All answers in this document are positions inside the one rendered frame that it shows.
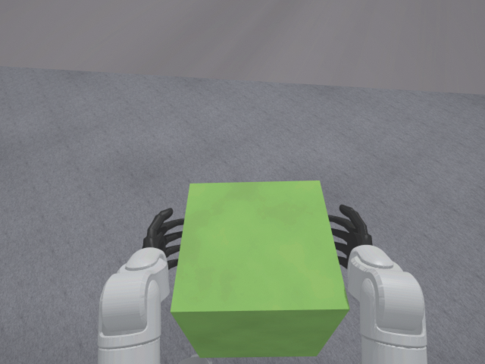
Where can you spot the right robot hand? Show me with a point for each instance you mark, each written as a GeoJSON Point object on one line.
{"type": "Point", "coordinates": [357, 236]}

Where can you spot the left robot hand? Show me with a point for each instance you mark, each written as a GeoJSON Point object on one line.
{"type": "Point", "coordinates": [156, 237]}

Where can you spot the robot left forearm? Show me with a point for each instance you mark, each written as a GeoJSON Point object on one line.
{"type": "Point", "coordinates": [130, 310]}

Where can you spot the carton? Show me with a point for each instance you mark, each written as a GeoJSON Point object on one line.
{"type": "Point", "coordinates": [258, 274]}

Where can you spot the robot right forearm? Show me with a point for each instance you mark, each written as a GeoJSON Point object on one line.
{"type": "Point", "coordinates": [392, 311]}

